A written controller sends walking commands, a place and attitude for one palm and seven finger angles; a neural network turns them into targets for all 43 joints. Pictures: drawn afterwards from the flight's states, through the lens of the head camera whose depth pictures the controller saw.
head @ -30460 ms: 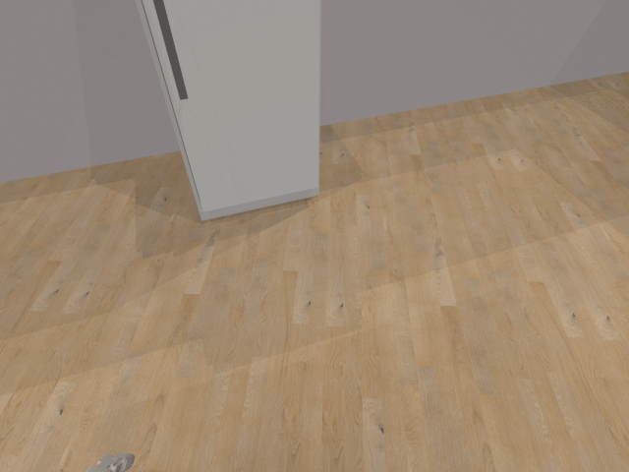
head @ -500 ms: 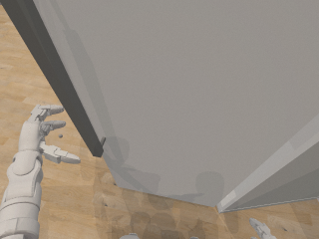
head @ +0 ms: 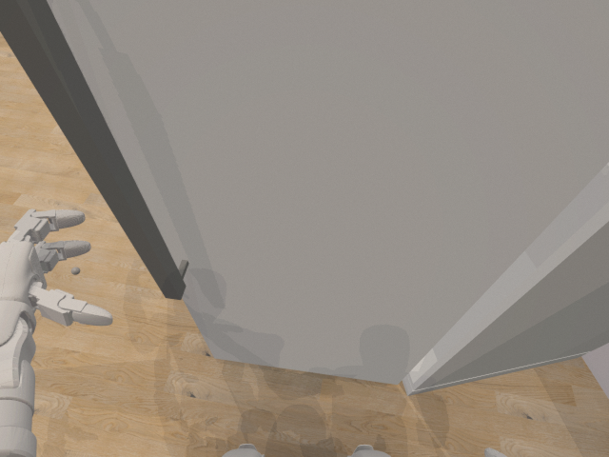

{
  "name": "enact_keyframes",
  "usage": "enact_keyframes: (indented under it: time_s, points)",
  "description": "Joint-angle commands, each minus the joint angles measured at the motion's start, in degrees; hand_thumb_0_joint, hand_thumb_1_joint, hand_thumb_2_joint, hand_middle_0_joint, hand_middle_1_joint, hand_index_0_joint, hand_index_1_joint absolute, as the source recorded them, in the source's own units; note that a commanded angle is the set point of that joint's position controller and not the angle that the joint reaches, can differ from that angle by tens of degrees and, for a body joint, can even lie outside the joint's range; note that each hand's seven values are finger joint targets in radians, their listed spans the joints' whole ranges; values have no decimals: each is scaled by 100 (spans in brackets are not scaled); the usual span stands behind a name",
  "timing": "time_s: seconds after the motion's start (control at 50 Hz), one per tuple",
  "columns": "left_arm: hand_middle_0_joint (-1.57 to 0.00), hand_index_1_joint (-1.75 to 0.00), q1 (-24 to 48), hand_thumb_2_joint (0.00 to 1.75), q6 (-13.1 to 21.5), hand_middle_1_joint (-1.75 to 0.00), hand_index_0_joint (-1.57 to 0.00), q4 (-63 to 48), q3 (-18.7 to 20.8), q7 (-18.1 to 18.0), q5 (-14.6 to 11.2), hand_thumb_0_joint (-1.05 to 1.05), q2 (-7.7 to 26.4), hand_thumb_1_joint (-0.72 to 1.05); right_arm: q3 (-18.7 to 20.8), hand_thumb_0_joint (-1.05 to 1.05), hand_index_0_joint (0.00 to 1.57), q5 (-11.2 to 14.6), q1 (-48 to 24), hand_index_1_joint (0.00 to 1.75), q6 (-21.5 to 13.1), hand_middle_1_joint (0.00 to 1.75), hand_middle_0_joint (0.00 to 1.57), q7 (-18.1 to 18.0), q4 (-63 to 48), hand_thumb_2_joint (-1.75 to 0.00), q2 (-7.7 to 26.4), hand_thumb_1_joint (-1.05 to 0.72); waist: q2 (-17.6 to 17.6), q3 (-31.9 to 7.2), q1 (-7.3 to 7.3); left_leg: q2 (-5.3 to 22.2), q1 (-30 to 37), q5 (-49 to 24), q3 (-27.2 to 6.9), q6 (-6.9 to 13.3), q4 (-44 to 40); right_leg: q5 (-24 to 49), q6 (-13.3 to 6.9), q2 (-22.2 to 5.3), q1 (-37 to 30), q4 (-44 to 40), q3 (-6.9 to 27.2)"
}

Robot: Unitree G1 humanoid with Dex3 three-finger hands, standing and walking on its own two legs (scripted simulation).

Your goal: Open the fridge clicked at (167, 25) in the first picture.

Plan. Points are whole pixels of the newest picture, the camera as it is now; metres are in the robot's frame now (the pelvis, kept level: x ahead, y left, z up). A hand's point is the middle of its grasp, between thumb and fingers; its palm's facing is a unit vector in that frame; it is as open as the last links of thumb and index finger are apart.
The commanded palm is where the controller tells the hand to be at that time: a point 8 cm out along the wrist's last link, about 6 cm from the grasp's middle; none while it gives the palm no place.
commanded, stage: slip the hand off the handle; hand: left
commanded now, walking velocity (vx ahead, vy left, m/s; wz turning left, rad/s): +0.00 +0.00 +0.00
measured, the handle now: (129, 178) +0.39 +0.22 +0.16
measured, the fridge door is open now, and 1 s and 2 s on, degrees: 71 71 71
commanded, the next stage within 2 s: draw the hand back to the body in 0.50 s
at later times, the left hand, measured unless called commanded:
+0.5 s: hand (38, 348) +0.23 +0.31 +0.05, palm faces +0.29 -0.92 -0.26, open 14.6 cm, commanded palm +0.20 +0.35 +0.06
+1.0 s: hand out of the picture +0.21 +0.30 +0.11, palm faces +0.07 -1.00 -0.03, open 14.6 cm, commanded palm +0.17 +0.34 +0.11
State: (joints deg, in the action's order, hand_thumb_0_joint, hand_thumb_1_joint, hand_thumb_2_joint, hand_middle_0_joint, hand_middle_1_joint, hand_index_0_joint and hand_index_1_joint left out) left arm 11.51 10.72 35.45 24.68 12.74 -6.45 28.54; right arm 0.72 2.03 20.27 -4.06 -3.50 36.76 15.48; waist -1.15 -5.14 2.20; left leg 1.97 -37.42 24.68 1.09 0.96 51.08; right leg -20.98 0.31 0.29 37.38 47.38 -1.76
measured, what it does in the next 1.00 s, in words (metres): stands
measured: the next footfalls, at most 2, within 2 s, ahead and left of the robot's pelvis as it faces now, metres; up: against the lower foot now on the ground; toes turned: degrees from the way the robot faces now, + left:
none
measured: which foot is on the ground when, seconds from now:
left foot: down 0.00-1.00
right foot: down 0.00-1.00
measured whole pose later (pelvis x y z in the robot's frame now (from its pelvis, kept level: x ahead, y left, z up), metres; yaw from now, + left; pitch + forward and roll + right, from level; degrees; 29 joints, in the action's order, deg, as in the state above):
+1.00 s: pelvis -0.01 -0.01 +0.00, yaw +1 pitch +5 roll -2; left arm -12.2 4.3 12.5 30.2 33.4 -27.6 28.6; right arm -1.2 4.1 16.0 -14.3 -6.4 32.0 16.2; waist -2.3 -5.1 -0.7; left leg 2.0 -30.6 24.9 0.2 0.3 50.8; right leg -21.6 -0.1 0.4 30.4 47.3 -2.5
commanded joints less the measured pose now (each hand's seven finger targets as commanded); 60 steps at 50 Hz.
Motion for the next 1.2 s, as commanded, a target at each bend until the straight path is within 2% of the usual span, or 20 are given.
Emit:
enact_keyframes:
  time_s: [0.0, 0.1, 0.18, 0.28, 0.34, 0.42, 0.48, 0.6, 0.62, 0.64, 0.72, 0.76, 0.82, 0.84, 0.92, 1.0, 1.1, 1.12, 1.14, 1.18]
  points:
    - [-25, -115, 576, 20, 273, -115, -25, -1394, 703, -252, -185, 0, 1676, -55, 304, 0, 20, 30, -258, 30, -302, 30, 20, -60, -865, -90, 931, -90, -184, -1180, -264, -174, 592, -1369, -316, 36, -954, 752, -152, 209, -922, -485, -34]
    - [-25, -115, 426, 20, 488, -115, -25, -2289, 449, -407, -122, 0, 1409, -55, 267, 0, 20, -25, -394, 30, -417, 30, 20, -87, -890, -90, 855, -90, -683, -1220, -202, -131, 1004, -1611, -358, -31, -977, 772, -186, 252, -825, -461, -73]
    - [-25, -115, -34, 20, 556, -115, -25, -2697, 269, -308, -238, 0, 1154, -55, 248, 0, 20, -20, -508, 30, -545, 30, 20, -134, -857, -90, 823, -90, -749, -1285, -193, -118, 1188, -1662, -386, -71, -948, 750, -185, 248, -824, -472, -102]
    - [-25, -115, -475, 20, 271, -115, -25, -2496, 429, -155, -392, 0, 1175, -55, 206, 0, 20, 13, -693, 30, -641, 30, 20, -231, -830, -90, 836, -90, -346, -939, -232, -186, 869, -1283, -355, -25, -961, 639, -167, 188, -908, -564, -82]
    - [-25, -115, -437, 20, 177, -115, -25, -2661, 418, -91, -379, 0, 1213, -55, 157, 0, 20, 24, -806, 30, -687, 30, 20, -274, -877, -90, 804, -90, -535, -848, -278, -219, 823, -1212, -338, -25, -972, 556, -187, 149, -923, -581, -62]
    - [-25, -115, -968, 20, 274, -115, -25, -3173, 395, 1, -450, 0, 1098, -55, 176, 0, 20, -17, -855, 30, -801, 30, 20, -268, -987, -90, 794, -90, -580, -1154, -361, -233, 1056, -1697, -303, -23, -828, 972, -196, 168, -1109, -497, -61]
    - [-25, -115, -1444, 20, 312, -115, -25, -3163, 605, 102, -574, 0, 1159, -55, 184, 0, 20, -9, -824, 30, -841, 30, 20, -262, -955, -90, 778, -90, -339, -1097, -393, -244, 899, -1728, -277, -22, -733, 1083, -169, 161, -1141, -455, -43]
    - [-25, -115, -787, 20, 224, -115, -25, -2701, 785, 269, -677, 0, 1361, -55, 141, 0, 20, 9, -921, 30, -935, 30, 20, -367, -813, -90, 819, -90, -191, -596, -269, -253, 321, -971, -262, 11, -580, 315, -137, 81, -790, -541, 126]
    - [-25, -115, -125, 20, 551, -115, -25, -3123, 490, 865, -1464, 0, 792, -55, 101, 0, 20, 69, -1024, 30, -1057, 30, 20, -425, -765, -90, 847, -90, -169, -812, -27, -257, 434, -1063, -297, 7, -414, 437, -167, 51, -977, -588, 283]
    - [-25, -115, -126, 20, 662, -115, -25, -3092, 881, 1176, -1573, 0, 1397, -55, 130, 0, 20, 92, -1002, 30, -1123, 30, 20, -472, -686, -90, 875, -90, -328, -1140, -251, -227, 458, -1132, -281, 10, -342, 487, -187, 26, -1189, -586, 455]
    - [-25, -115, -251, 20, 749, -115, -25, -3514, 822, 1873, -1843, 0, 1555, -55, 102, 0, 20, 136, -1014, 30, -1334, 30, 20, -550, -817, -90, 871, -90, -825, -1636, -302, -232, 982, -1573, -326, 39, -426, 911, -231, 50, -1477, -572, 463]
    - [-25, -115, -685, 20, 655, -115, -25, -3150, 999, 2157, -1956, 0, 1678, -55, 79, 0, 20, 153, -1036, 30, -1366, 30, 20, -550, -826, -90, 884, -90, -616, -1408, -333, -225, 867, -1640, -373, 13, -456, 1015, -220, 53, -1506, -581, 449]
    - [-25, -115, -1728, 20, 144, -115, -25, -2582, 1454, 2290, -2043, 0, 1901, -55, 88, 0, 20, 185, -1070, 30, -1350, 30, 20, -473, -1041, -90, 906, -90, -237, -1033, -599, -240, 608, -1636, -355, 23, -577, 1047, -201, -28, -1694, -663, 473]
    - [-25, -115, -1939, 20, -62, -115, -25, -2568, 1351, 2302, -2114, 0, 1677, -55, 50, 0, 20, 202, -1089, 30, -1333, 30, 20, -429, -1142, -90, 864, -90, -135, -878, -632, -246, 507, -1616, -321, 3, -642, 1071, -174, -72, -1711, -679, 449]
    - [-25, -115, -2268, 20, -418, -115, -25, -3219, 1392, 2076, -2352, 0, 1399, -55, 77, 0, 20, 240, -1067, 30, -1365, 30, 20, -312, -1430, -90, 851, -90, -96, -754, -711, -228, 646, -1569, -321, -46, -789, 893, -170, -38, -1687, -785, 342]
    - [-25, -115, -1921, 20, -207, -115, -25, -4215, 815, 1728, -2278, 0, 872, -55, 90, 0, 20, 245, -905, 30, -1496, 30, 20, -319, -1476, -90, 833, -90, -164, -476, -404, -175, 955, -1175, -355, -51, -980, 378, -134, 139, -1224, -920, 159]
    - [-24, -104, -1326, 29, -120, -104, -24, -4827, 534, 1368, -1972, 0, 947, -37, 22, 0, 20, 240, -982, 30, -1656, 30, 20, -510, -1247, -90, 877, -90, -570, -242, -286, -165, 1280, -342, -512, -56, -1422, -262, -135, 179, -1156, -1126, -2]
    - [-24, -102, -907, 31, -261, -102, -24, -4922, 1068, -107, -849, 0, 1904, -33, 55, 0, 20, -65, -1256, 30, -1514, 30, 20, -538, -1119, -90, 854, -90, -647, -96, -678, -208, 1051, 112, -537, -126, -1713, -397, -240, 67, -1398, -1473, 299]
    - [-24, -100, -1045, 32, -329, -100, -24, -5149, 356, -746, -720, 0, 854, -30, -13, 0, 20, -94, -1437, 30, -1513, 30, 20, -552, -1121, -90, 724, -90, -769, 165, -414, -201, 1123, 578, -628, -187, -1976, -529, -185, -40, -1367, -1524, 126]
    - [-24, -96, -1772, 36, -405, -96, -24, -5458, 145, -1427, -422, 0, 474, -22, -60, 0, 20, -144, -1396, 30, -1480, 30, 20, -582, -1016, -90, 642, -90, -1015, 230, -515, -134, 1234, 890, -758, -213, -2281, -412, -206, -29, -1568, -1422, 51]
